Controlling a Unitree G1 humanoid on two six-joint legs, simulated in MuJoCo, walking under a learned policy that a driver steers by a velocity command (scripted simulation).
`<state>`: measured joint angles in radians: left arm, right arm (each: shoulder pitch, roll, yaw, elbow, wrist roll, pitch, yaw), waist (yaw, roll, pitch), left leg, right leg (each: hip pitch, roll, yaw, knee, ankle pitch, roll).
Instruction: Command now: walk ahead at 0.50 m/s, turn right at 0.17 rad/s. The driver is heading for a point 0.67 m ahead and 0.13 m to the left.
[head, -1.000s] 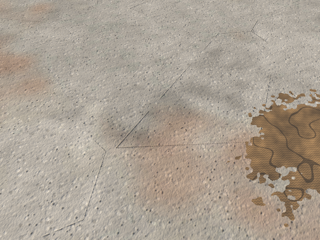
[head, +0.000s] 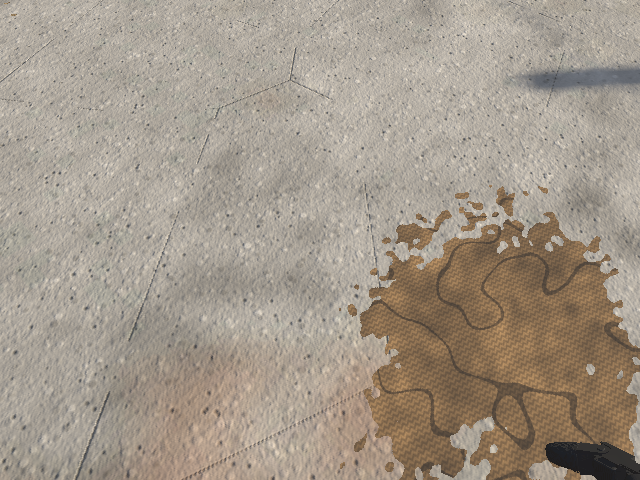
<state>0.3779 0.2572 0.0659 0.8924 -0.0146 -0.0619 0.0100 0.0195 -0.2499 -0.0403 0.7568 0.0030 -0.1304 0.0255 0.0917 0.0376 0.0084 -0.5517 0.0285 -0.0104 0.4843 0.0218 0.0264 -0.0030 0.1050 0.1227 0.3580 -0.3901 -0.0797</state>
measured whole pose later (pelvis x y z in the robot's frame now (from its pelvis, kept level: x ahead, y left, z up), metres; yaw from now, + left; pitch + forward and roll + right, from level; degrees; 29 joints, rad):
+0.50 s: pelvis +0.28 +0.00 +0.01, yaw -1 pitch +3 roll +2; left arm 0.03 0.24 0.04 0.75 -0.01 -0.09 -0.03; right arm 0.40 -0.27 -0.06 0.91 0.02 -0.08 0.00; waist -0.10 -0.03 0.01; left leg 0.02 -0.04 0.02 0.25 -0.32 0.02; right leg -0.57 -0.06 0.02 0.52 0.01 -0.03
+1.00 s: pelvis +0.54 +0.00 +0.00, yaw +13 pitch +2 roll -3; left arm 0.31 0.27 0.07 0.91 -0.01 -0.07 0.01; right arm 0.10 -0.26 -0.06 0.72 0.01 -0.04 0.04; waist 0.08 0.04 0.03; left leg -0.63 0.09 0.00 0.65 -0.03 0.04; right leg 0.05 -0.01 -0.25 0.27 -0.34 0.02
